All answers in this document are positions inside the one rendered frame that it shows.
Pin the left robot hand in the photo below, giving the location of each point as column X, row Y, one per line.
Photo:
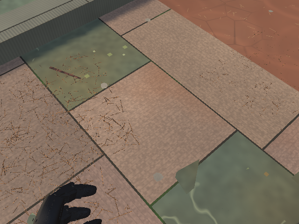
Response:
column 54, row 211

